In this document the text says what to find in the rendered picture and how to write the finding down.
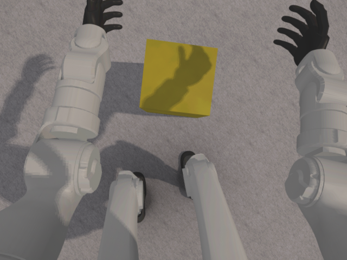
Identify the right robot hand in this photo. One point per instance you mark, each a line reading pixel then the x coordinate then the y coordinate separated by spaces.
pixel 314 33

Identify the robot right shin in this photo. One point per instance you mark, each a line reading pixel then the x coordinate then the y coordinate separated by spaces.
pixel 198 157

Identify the left robot hand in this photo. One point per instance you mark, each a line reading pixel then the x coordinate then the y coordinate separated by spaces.
pixel 94 14

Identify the right robot forearm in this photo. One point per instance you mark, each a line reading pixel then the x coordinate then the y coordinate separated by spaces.
pixel 323 107

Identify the right robot upper arm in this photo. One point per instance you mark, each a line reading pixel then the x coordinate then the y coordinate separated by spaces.
pixel 319 187

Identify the carton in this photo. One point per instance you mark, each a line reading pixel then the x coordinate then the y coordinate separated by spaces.
pixel 178 79

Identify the left robot upper arm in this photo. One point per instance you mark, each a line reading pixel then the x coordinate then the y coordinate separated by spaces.
pixel 58 174

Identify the left robot forearm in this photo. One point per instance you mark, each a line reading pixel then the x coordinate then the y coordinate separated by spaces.
pixel 79 89

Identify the right robot thigh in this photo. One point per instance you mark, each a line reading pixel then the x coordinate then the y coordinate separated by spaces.
pixel 218 234

